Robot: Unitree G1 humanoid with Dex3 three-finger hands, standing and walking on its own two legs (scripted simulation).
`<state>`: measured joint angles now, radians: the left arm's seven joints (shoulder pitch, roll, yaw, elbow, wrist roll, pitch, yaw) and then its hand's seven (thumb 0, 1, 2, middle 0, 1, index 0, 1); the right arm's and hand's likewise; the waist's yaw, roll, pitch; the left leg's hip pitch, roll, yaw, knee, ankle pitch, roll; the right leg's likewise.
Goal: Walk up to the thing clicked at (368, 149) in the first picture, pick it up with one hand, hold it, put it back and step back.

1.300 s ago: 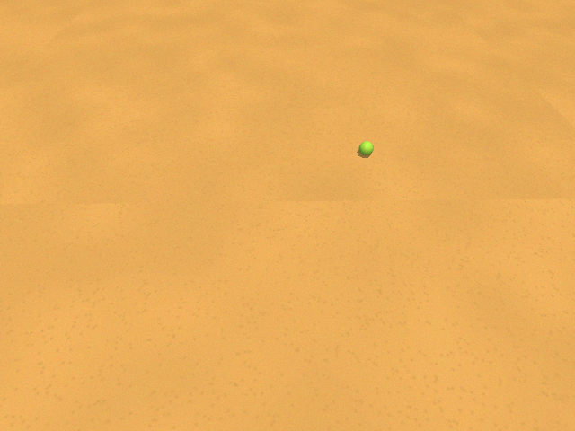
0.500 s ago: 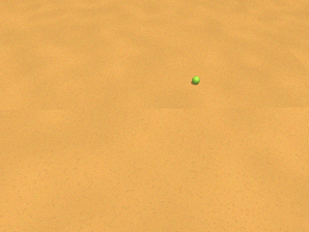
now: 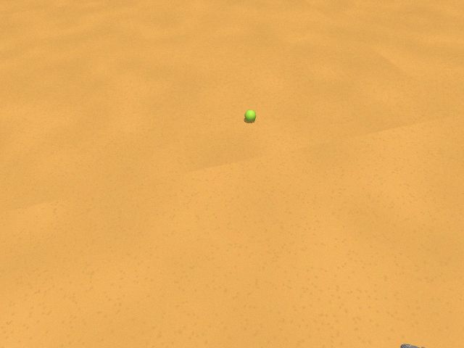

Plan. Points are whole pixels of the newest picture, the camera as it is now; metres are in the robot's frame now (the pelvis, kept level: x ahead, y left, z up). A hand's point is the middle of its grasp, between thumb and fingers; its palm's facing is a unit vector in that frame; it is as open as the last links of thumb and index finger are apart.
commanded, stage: walk up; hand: left
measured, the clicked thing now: (250, 115) +1.76 -0.14 -0.73
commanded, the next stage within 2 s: none
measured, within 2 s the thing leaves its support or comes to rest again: neither
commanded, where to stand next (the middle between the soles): +1.48 +0.25 m, yaw -89 degrees
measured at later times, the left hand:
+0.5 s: hand (116, 287) +0.32 +0.26 -0.14, palm faces -0.31 -0.85 -0.42, open 7.4 cm
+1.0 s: hand (184, 131) +0.84 +0.15 -0.13, palm faces -0.63 -0.60 -0.49, open 7.4 cm
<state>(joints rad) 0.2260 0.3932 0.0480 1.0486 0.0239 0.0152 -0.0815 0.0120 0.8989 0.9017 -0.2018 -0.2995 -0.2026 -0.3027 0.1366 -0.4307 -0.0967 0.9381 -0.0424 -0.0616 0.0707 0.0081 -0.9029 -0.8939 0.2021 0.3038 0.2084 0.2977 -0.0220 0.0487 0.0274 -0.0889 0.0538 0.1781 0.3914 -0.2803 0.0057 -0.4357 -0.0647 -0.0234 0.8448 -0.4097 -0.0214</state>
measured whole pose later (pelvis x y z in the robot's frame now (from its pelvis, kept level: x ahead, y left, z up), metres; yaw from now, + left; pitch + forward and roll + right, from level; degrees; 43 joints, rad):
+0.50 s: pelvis +0.23 -0.01 -0.01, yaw -21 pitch -1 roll -2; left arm 0.40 0.37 0.04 0.96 0.00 -0.09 -0.01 0.01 0.89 0.90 -0.21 -0.30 -0.21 -0.30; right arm 0.11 -0.50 -0.07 0.81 -0.05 0.01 0.17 0.01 -0.90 -0.89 0.20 0.30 0.21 0.30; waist 0.02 0.10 0.02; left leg -0.65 0.11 -0.08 0.86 -0.17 -0.04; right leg -0.09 -0.03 0.14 0.41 -0.33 0.03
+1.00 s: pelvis +0.54 +0.03 -0.02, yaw -39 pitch -1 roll +0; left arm 0.18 0.47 0.05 0.86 -0.03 -0.04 0.01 0.01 0.90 0.90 -0.20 -0.30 -0.20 -0.30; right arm 0.39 -0.42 -0.11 0.77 -0.06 0.02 0.09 0.01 -0.90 -0.89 0.20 0.30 0.20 0.30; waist -0.15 0.04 0.08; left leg -0.04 -0.05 0.29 0.56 -0.50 0.07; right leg -0.48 -0.03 -0.18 0.63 -0.14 -0.04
